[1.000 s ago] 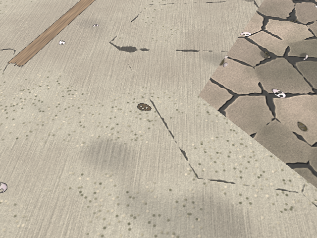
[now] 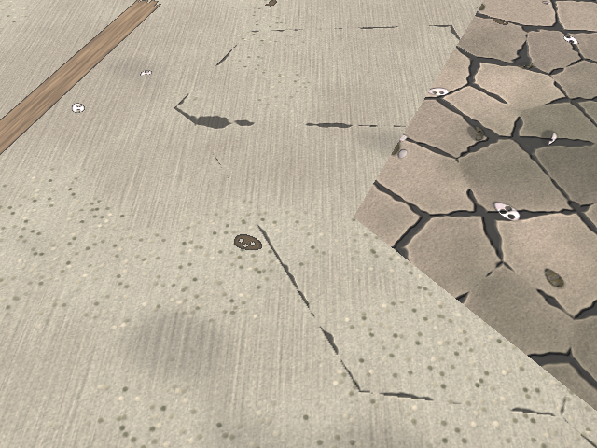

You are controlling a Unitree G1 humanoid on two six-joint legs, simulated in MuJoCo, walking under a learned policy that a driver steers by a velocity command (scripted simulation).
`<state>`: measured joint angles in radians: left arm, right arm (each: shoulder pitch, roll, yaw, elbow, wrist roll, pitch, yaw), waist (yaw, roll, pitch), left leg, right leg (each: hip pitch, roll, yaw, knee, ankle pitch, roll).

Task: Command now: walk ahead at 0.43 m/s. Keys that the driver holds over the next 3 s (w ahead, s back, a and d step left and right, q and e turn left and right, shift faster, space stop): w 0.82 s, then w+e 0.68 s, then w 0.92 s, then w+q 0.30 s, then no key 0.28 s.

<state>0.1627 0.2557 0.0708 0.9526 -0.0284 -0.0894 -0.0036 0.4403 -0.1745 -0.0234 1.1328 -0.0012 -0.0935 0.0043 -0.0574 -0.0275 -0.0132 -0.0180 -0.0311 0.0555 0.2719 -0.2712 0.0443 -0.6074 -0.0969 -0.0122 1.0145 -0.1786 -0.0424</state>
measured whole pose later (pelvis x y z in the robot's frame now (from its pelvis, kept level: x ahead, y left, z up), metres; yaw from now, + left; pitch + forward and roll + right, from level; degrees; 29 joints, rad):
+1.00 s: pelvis +0.58 +0.00 +0.00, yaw -3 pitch +1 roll +1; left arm 0.25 0.27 0.07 0.97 -0.04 -0.08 0.01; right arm 0.21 -0.23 -0.06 0.96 -0.01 -0.11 0.02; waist -0.01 -0.04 0.03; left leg -0.24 -0.04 0.12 0.37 -0.15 0.06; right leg -0.53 -0.08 0.05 1.16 -0.30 -0.05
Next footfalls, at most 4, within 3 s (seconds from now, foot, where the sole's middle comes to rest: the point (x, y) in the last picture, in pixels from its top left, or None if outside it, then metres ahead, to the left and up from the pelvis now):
0.24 right None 0.33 -0.15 -0.78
0.82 left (251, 395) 0.66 0.08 -0.78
1.38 right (348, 294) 0.93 -0.18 -0.78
1.88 left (310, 200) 1.29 -0.10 -0.78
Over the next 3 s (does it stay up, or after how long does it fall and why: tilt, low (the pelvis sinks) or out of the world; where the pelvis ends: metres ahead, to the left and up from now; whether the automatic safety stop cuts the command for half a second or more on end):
stays up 1.64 -0.37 -0.02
